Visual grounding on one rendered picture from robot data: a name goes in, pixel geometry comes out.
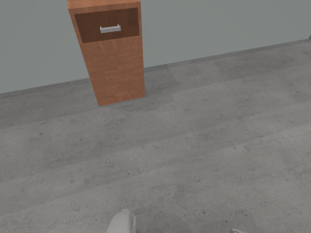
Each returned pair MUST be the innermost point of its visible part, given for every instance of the handle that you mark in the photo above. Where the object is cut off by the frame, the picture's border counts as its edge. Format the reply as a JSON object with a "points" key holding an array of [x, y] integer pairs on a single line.
{"points": [[110, 29]]}

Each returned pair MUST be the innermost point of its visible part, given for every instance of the cabinet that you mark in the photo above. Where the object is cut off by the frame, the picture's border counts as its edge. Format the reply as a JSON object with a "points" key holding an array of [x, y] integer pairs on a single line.
{"points": [[115, 67]]}

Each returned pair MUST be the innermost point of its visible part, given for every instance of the drawer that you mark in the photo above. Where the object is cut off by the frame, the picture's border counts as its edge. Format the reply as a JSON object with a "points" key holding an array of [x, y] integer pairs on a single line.
{"points": [[89, 24]]}

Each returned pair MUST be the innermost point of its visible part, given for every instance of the left robot thigh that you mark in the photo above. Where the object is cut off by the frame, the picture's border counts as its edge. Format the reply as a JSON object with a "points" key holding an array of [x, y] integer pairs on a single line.
{"points": [[122, 222]]}

